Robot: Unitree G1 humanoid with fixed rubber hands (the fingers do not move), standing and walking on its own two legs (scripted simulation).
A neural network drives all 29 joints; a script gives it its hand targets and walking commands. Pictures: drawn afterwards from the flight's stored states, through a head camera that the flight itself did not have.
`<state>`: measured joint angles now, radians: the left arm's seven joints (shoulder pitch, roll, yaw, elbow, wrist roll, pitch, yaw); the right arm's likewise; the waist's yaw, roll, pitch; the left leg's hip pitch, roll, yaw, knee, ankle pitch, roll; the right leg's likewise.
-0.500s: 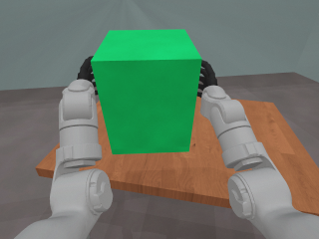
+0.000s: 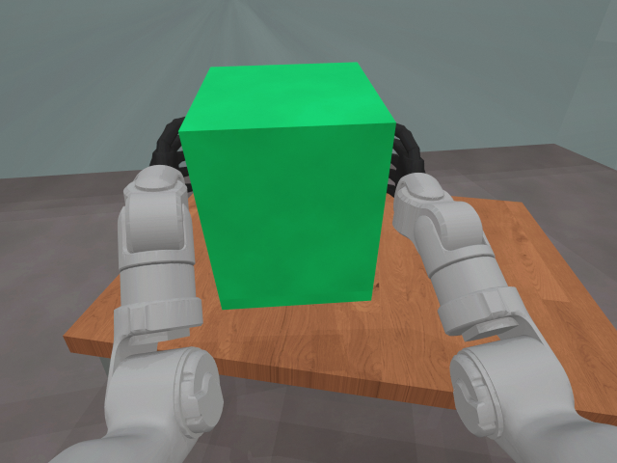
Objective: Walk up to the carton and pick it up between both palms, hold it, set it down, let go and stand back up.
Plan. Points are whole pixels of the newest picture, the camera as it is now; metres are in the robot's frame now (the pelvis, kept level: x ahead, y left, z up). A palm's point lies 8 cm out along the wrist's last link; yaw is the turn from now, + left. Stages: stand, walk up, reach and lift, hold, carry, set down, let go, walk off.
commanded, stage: hold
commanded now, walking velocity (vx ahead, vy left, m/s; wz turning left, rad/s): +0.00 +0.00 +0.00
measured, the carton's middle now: (290, 183) +0.39 -0.01 +0.26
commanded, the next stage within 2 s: none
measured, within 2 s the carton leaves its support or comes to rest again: neither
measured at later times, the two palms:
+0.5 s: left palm (175, 179) +0.35 +0.13 +0.29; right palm (417, 184) +0.33 -0.16 +0.28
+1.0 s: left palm (174, 175) +0.35 +0.13 +0.29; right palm (416, 181) +0.33 -0.16 +0.28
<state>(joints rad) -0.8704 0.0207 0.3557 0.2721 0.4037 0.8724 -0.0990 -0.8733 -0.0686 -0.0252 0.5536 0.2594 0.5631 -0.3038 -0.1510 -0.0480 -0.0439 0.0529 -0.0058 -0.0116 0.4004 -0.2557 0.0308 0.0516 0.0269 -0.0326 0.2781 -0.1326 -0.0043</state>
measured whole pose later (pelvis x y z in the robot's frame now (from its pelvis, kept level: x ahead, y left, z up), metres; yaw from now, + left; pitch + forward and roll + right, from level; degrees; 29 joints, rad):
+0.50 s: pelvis -0.01 -0.01 +0.00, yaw +0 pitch -12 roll -2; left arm -0.88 0.00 0.38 0.29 0.42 0.88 -0.09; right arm -0.89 -0.08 -0.02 0.58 0.25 0.58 -0.29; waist -0.14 -0.03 -0.04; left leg 0.05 0.00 -0.01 0.40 -0.25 0.02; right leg 0.05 0.03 -0.03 0.28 -0.13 -0.01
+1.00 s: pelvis -0.02 -0.02 +0.00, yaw +1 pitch -10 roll -1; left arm -0.96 0.06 0.40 0.44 0.39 0.81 -0.10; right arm -0.95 -0.03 -0.09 0.66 0.17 0.54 -0.29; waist -0.14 -0.04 -0.06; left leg -0.01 0.00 -0.03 0.40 -0.21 0.01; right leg -0.02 0.03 -0.05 0.31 -0.12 -0.03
